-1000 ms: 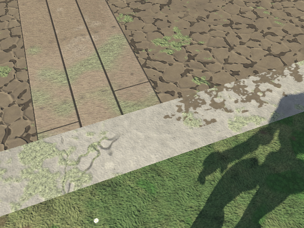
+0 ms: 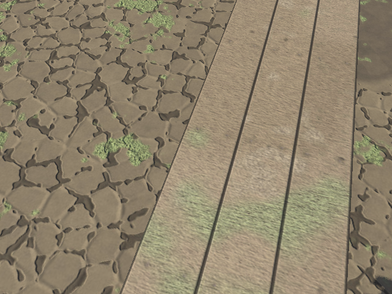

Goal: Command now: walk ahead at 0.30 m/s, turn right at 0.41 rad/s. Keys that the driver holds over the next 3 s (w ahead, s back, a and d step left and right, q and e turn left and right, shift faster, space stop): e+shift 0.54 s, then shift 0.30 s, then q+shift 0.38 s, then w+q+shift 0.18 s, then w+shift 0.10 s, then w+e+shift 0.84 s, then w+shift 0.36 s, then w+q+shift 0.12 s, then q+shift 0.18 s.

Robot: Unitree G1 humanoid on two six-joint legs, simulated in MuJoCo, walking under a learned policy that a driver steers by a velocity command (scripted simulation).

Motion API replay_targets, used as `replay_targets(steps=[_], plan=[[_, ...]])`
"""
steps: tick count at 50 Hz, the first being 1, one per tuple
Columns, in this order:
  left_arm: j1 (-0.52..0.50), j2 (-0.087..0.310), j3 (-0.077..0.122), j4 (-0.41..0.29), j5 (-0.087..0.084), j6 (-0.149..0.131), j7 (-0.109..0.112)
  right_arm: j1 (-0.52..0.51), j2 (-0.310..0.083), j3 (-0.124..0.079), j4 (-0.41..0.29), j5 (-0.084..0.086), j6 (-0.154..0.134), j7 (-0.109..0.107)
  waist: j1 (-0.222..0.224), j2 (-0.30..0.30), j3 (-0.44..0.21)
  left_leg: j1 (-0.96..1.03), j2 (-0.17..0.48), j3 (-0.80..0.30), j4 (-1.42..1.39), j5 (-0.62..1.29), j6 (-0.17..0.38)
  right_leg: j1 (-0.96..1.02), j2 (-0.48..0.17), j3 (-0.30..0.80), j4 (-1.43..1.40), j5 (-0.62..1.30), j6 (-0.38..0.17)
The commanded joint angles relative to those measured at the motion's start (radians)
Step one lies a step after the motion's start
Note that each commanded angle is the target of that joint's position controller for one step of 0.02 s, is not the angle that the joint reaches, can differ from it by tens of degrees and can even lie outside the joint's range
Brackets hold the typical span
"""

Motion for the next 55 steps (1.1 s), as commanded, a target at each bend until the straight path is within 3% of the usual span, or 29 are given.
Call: replay_targets(steps=[1,3,5,6,7,8,9,10,11,14,17,23,29,30,31,32,33,34,36,40,44,46,49,50,51,52,53,54,55], plan=[[-0.004,0.044,0.018,-0.064,-0.002,-0.015,-0.042,-0.016,-0.163,-0.039,-0.052,0.0,0.0,-0.036,0.0,0.073,-0.131,-0.095,0.185,0.032,0.0,0.798,-0.05,0.295,0.115,-0.12,-0.193,0.258,-0.002],[0.097,0.1,0.048,-0.059,0.004,-0.006,-0.063,-0.048,-0.174,-0.047,-0.071,-0.003,0.028,-0.05,0.055,0.13,-0.182,-0.054,0.217,0.04,0.151,0.933,-0.086,0.386,0.167,-0.145,-0.187,0.159,-0.029],[0.355,0.183,0.093,-0.008,0.01,0.014,-0.057,-0.153,-0.174,-0.052,-0.12,-0.003,0.051,-0.055,0.211,0.122,-0.249,-0.148,0.226,0.032,0.483,0.944,-0.12,0.619,0.167,-0.089,-0.202,0.08,-0.098],[0.426,0.214,0.1,0.01,0.006,0.02,-0.036,-0.171,-0.126,-0.041,-0.137,-0.016,0.054,-0.038,0.238,-0.081,-0.232,-0.272,0.094,0.053,0.855,0.288,-0.153,0.719,0.072,0.038,-0.282,0.372,-0.148],[0.305,0.247,0.083,-0.051,0.049,0.014,-0.023,0.023,-0.009,-0.017,-0.146,-0.041,0.054,-0.007,0.054,-0.305,-0.286,-0.592,-0.048,-0.076,1.213,-0.402,-0.212,0.907,-0.136,0.465,-0.186,0.754,-0.334],[0.196,0.268,0.09,-0.13,0.076,0.019,-0.019,0.126,-0.098,-0.016,-0.156,-0.008,0.042,0.02,0.052,-0.204,-0.52,-0.631,-0.022,-0.276,1.317,-0.303,-0.197,0.968,-0.261,0.778,-0.373,0.354,-0.451],[0.101,0.223,0.089,-0.184,0.055,0.037,-0.014,0.015,-0.185,-0.035,-0.172,0.01,0.044,0.024,0.067,-0.041,-0.415,-0.647,0.027,-0.274,1.24,-0.204,-0.16,0.823,-0.215,0.737,-0.44,-0.068,-0.413],[0.054,0.176,0.075,-0.192,0.022,0.054,-0.007,-0.078,-0.184,-0.042,-0.192,0.0,0.055,0.016,0.047,0.096,-0.254,-0.665,0.061,-0.251,1.142,-0.136,-0.153,0.64,-0.149,0.656,-0.493,-0.295,-0.352],[0.039,0.162,0.067,-0.2,0.011,0.061,-0.001,-0.099,-0.171,-0.04,-0.201,-0.011,0.069,0.006,0.028,0.118,-0.213,-0.636,0.083,-0.249,1.058,-0.103,-0.153,0.529,-0.114,0.627,-0.516,-0.376,-0.323],[0.018,0.171,0.078,-0.21,0.015,0.083,0.014,-0.095,-0.127,-0.041,-0.19,-0.016,0.082,-0.004,0.01,0.028,-0.147,-0.525,0.096,-0.226,0.772,-0.058,-0.174,0.372,0.026,0.463,-0.508,-0.274,-0.252],[0.066,0.201,0.094,-0.2,0.007,0.108,0.04,-0.136,-0.102,-0.04,-0.19,-0.013,0.077,-0.017,0.039,-0.016,-0.229,-0.509,0.071,-0.234,0.621,-0.019,-0.217,0.443,0.039,0.45,-0.448,-0.09,-0.238],[0.044,0.197,0.107,-0.219,-0.001,0.152,0.056,-0.23,-0.121,-0.057,-0.193,0.007,0.063,-0.021,0.083,-0.125,-0.206,-0.481,0.055,-0.269,0.415,0.064,-0.225,0.486,0.078,0.522,-0.433,-0.326,-0.184],[0.006,0.18,0.107,-0.242,-0.002,0.158,0.048,-0.178,-0.161,-0.081,-0.16,0.011,0.02,0.009,0.064,-0.163,-0.225,-0.27,0.073,-0.261,0.085,0.137,-0.177,0.541,0.084,0.605,-0.312,-0.153,-0.163],[0.016,0.155,0.097,-0.239,-0.007,0.157,0.045,-0.159,-0.169,-0.086,-0.151,0.005,0.019,0.011,0.059,-0.113,-0.237,-0.164,0.131,-0.269,-0.015,0.254,-0.15,0.494,0.124,0.565,-0.241,-0.251,-0.137],[0.103,0.101,0.077,-0.222,0.002,0.158,0.039,-0.19,-0.209,-0.09,-0.173,-0.01,0.03,0.008,0.11,0.068,-0.277,-0.026,0.321,-0.425,-0.013,0.357,-0.063,0.387,0.205,0.444,-0.063,-0.576,-0.094],[0.077,0.15,0.087,-0.251,-0.01,0.15,0.035,-0.181,-0.247,-0.097,-0.175,-0.045,0.046,0.009,0.105,0.322,-0.213,-0.061,0.454,-0.619,-0.05,0.494,0.097,0.22,0.321,0.248,0.143,-0.731,-0.035],[0.088,0.235,0.11,-0.23,0.012,0.137,0.032,-0.182,-0.2,-0.092,-0.189,-0.039,0.046,0.007,0.094,0.253,-0.205,-0.085,0.496,-0.673,-0.033,0.458,0.149,0.174,0.249,0.246,0.325,-0.676,0.012],[0.09,0.253,0.116,-0.199,0.009,0.139,0.031,-0.204,-0.162,-0.079,-0.201,-0.02,0.051,0.001,0.091,0.169,-0.183,-0.1,0.447,-0.564,-0.002,0.426,0.121,0.168,0.228,0.227,0.401,-0.611,0.03],[0.092,0.197,0.098,-0.168,0.01,0.155,0.041,-0.197,-0.146,-0.065,-0.204,0.004,0.066,-0.005,0.071,0.1,-0.15,-0.099,0.37,-0.467,0.012,0.383,0.073,0.139,0.223,0.197,0.503,-0.542,0.055],[0.039,0.128,0.066,-0.176,-0.005,0.148,0.045,-0.145,-0.142,-0.053,-0.186,-0.008,0.086,-0.008,0.038,0.164,-0.146,-0.055,0.301,-0.366,-0.006,0.397,0.071,0.152,0.198,0.116,0.402,-0.512,0.078],[0.02,0.058,0.038,-0.161,0.019,0.141,0.043,-0.147,-0.13,-0.045,-0.173,0.001,0.093,-0.001,0.034,0.231,-0.165,-0.09,0.272,-0.361,-0.019,0.303,0.06,0.351,0.108,0.045,0.024,-0.539,0.082],[0.008,0.092,0.052,-0.149,0.011,0.134,0.044,-0.098,-0.201,-0.069,-0.165,0.013,0.104,0.003,0.007,0.26,-0.139,-0.087,0.283,-0.435,-0.013,0.31,0.074,0.384,0.141,0.017,-0.108,-0.507,0.078],[0.092,0.106,0.064,-0.102,0.003,0.118,0.042,-0.114,-0.226,-0.084,-0.176,0.045,0.108,-0.001,0.062,0.219,-0.144,-0.106,0.279,-0.528,0.009,0.329,0.054,0.493,0.166,0.027,-0.388,-0.33,0.017],[0.12,0.128,0.072,-0.089,0.006,0.113,0.042,-0.109,-0.21,-0.084,-0.176,0.054,0.106,-0.006,0.072,0.196,-0.167,-0.179,0.258,-0.521,0.026,0.281,0.015,0.602,0.13,0.048,-0.437,-0.259,-0.014],[0.163,0.167,0.082,-0.085,0.021,0.114,0.048,-0.108,-0.176,-0.077,-0.182,0.05,0.099,-0.007,0.083,0.123,-0.209,-0.31,0.217,-0.468,0.11,0.161,-0.038,0.746,0.013,0.114,-0.412,-0.19,-0.06],[0.152,0.255,0.106,-0.069,0.049,0.123,0.046,-0.141,-0.117,-0.065,-0.224,0.047,0.087,-0.003,0.062,-0.199,-0.164,-0.513,0.077,-0.248,0.278,-0.065,-0.107,0.73,-0.171,0.289,-0.423,-0.041,-0.181],[0.094,0.202,0.096,-0.098,0.075,0.118,0.044,-0.124,-0.176,-0.085,-0.212,0.038,0.08,-0.003,0.081,-0.227,-0.163,-0.564,0.073,-0.174,0.509,-0.29,-0.159,0.69,-0.304,0.371,-0.453,0.114,-0.287],[0.041,0.142,0.075,-0.119,0.076,0.11,0.049,-0.103,-0.213,-0.106,-0.194,0.035,0.085,0.0,0.063,-0.156,-0.151,-0.572,0.106,-0.178,0.689,-0.282,-0.182,0.662,-0.299,0.32,-0.45,0.189,-0.291],[-0.022,0.111,0.066,-0.133,0.062,0.104,0.054,-0.061,-0.199,-0.111,-0.168,0.037,0.102,-0.003,0.029,-0.123,-0.146,-0.574,0.117,-0.173,0.768,-0.235,-0.199,0.651,-0.24,0.229,-0.433,0.188,-0.248]])
Next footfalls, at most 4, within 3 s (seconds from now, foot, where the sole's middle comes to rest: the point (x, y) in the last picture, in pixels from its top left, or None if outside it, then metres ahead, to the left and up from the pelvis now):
0.10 right None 0.31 -0.10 -0.77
0.60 left None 0.41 0.06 -0.77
1.02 right None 0.21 -0.10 -0.77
1.48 left None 0.41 0.15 -0.77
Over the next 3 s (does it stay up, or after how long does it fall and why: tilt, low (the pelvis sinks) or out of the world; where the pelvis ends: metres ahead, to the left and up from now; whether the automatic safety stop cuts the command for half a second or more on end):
stays up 1.43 -0.52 0.01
